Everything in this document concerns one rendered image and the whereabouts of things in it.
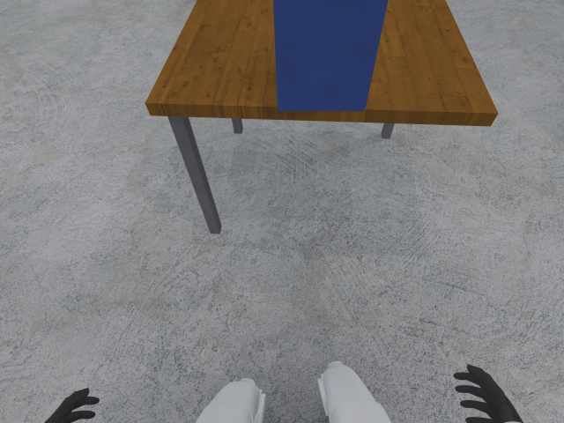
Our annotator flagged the carton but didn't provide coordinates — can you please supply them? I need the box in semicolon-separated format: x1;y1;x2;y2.
273;0;388;111

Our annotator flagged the right robot hand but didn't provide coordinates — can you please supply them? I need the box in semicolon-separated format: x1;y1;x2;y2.
454;365;523;423

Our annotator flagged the right robot thigh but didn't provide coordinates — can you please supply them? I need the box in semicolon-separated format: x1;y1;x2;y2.
317;366;392;423

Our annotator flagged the table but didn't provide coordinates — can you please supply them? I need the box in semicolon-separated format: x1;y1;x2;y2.
145;0;498;234

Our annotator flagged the right robot shin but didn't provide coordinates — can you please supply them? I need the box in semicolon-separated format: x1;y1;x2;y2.
327;361;343;369

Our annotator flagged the left robot hand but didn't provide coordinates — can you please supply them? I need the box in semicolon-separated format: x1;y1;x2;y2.
44;388;100;423

